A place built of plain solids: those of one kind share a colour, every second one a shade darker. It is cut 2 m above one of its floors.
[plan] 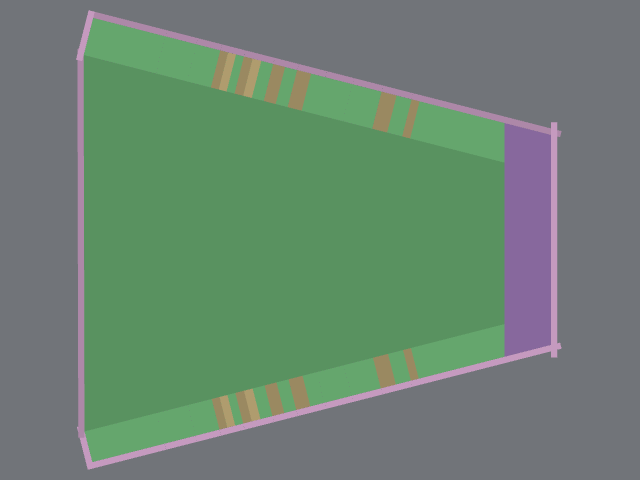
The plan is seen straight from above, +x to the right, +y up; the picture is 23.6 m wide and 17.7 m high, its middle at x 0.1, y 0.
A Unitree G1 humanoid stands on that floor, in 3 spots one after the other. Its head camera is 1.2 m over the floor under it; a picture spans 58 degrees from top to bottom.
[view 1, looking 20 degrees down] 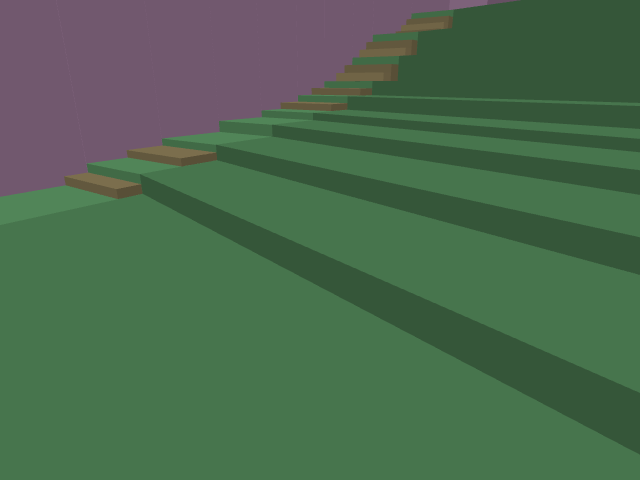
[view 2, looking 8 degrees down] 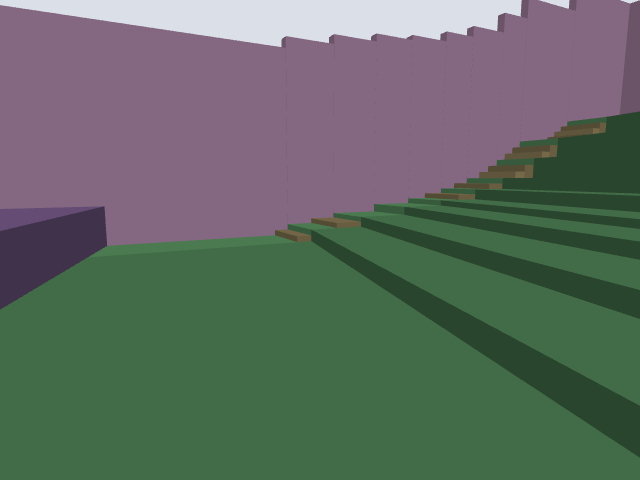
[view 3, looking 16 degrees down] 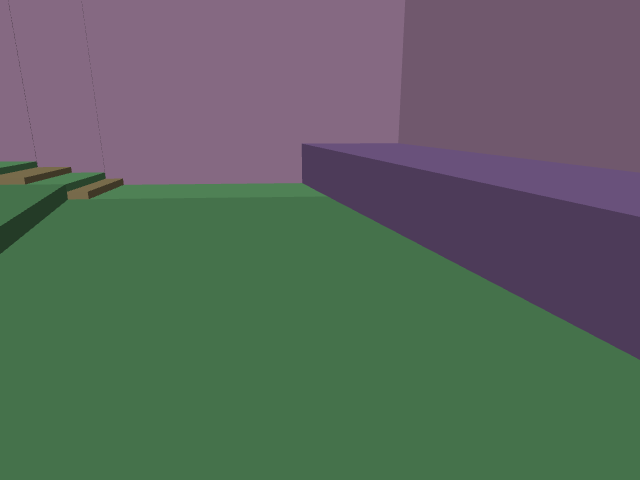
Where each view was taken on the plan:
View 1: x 4.72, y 0.96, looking -130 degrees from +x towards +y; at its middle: floor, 2.84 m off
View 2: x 4.88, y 4.14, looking -103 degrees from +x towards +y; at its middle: floor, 7.73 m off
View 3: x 4.74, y -3.41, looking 72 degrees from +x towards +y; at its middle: floor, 4.35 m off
